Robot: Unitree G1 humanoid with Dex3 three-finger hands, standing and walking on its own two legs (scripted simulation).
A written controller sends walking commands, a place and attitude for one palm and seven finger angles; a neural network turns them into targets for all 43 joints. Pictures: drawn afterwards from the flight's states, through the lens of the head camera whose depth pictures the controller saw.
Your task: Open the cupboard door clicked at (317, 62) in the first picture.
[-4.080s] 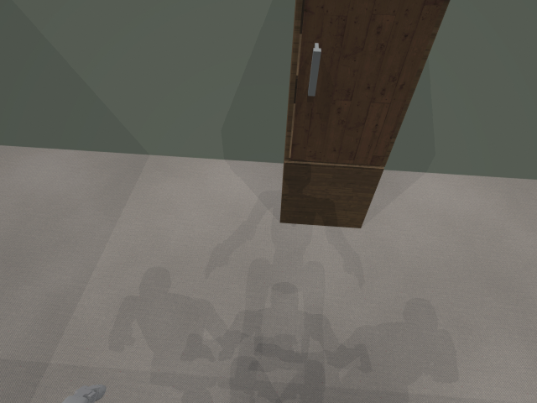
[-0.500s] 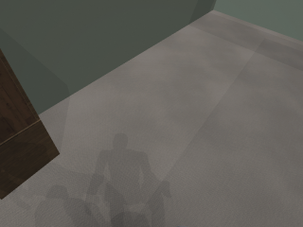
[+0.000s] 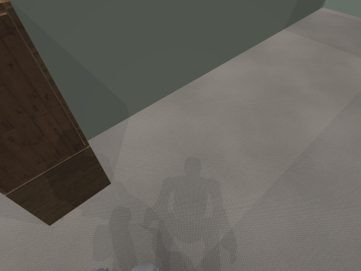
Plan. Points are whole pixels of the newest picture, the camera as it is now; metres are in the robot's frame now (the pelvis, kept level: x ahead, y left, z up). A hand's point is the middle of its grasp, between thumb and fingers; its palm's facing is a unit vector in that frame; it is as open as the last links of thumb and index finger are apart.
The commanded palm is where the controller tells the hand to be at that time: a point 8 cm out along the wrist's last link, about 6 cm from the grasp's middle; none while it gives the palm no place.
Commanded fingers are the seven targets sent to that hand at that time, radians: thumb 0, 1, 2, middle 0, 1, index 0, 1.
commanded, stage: turn to face it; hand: left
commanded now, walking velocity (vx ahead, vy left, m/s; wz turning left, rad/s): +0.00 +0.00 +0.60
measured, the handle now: out of the picture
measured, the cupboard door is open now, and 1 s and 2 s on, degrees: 0 0 0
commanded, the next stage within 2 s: take the last steps up to it in 1.04 s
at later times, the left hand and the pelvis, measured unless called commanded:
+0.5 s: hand out of the picture +0.02 +0.30 -0.17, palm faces +0.33 -0.92 -0.23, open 7.4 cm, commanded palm none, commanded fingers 0.00 0.90 0.90 -0.20 -0.30 -0.20 -0.30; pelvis +0.01 +0.07 +0.00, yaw +17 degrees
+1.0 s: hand out of the picture -0.02 +0.22 -0.15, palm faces +0.56 -0.78 -0.27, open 7.4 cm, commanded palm none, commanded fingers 0.00 0.90 0.90 -0.20 -0.30 -0.20 -0.30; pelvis +0.02 +0.01 +0.00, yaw +35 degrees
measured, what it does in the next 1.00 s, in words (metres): steps on the spot, turning left: left foot, then right foot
